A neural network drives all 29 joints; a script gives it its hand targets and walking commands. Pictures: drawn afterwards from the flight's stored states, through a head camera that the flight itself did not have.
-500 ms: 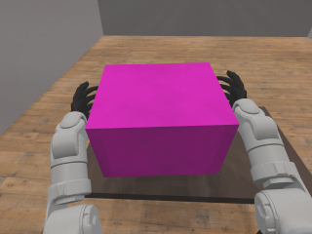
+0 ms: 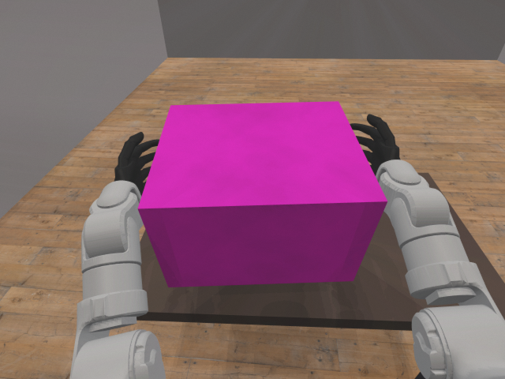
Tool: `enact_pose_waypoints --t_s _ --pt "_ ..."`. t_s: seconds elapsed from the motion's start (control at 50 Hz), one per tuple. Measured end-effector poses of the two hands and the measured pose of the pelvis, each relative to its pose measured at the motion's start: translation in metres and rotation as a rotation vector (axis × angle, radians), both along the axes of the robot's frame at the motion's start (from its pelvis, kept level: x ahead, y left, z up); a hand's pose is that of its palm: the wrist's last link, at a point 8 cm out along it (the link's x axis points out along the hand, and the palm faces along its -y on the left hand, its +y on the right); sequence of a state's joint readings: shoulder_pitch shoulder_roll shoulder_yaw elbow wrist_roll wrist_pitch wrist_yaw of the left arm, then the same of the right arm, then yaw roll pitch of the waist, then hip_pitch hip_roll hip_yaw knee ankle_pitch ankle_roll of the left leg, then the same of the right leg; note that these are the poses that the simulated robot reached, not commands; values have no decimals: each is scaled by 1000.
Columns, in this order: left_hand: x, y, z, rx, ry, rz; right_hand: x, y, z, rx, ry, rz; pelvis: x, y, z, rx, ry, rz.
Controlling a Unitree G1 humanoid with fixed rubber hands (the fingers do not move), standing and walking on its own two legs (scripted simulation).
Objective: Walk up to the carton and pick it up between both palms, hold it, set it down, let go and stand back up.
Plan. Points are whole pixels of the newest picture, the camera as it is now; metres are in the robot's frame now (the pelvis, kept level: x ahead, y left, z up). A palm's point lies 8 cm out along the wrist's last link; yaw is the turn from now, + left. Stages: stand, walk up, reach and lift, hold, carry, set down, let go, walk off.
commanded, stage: hold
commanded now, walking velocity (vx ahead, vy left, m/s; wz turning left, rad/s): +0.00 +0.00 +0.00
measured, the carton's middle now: (258, 189) +0.38 +0.01 +0.16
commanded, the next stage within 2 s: set down in 0.20 s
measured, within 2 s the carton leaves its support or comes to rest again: neither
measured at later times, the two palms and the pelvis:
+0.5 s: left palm (126, 173) +0.35 +0.21 +0.22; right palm (386, 149) +0.37 -0.18 +0.24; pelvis +0.00 +0.00 +0.00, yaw +0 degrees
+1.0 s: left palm (146, 182) +0.39 +0.20 +0.17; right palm (378, 184) +0.39 -0.19 +0.16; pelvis +0.02 +0.00 +0.00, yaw +0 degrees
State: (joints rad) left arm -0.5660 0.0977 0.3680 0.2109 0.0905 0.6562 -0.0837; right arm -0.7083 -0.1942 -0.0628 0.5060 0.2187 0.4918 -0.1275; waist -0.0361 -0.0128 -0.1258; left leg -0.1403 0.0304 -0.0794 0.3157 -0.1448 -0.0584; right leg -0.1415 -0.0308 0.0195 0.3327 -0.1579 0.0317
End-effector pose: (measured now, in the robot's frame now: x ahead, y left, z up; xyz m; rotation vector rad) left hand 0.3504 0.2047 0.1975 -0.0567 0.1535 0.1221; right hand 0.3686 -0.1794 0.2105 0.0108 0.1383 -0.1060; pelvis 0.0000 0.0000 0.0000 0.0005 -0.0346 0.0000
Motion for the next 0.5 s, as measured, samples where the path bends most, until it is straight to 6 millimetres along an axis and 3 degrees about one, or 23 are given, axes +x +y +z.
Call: enact_pose_waypoints --t_s 0.32,0.5 --pt "0 -1 1 -1 -5 -1 -1 -1 2 6 -5 0 0 0 0 0 -4 0" --pt "3 3 19 -5 -116 6 4 1 25 -40 -124 16 0 0 0 1 -13 0"
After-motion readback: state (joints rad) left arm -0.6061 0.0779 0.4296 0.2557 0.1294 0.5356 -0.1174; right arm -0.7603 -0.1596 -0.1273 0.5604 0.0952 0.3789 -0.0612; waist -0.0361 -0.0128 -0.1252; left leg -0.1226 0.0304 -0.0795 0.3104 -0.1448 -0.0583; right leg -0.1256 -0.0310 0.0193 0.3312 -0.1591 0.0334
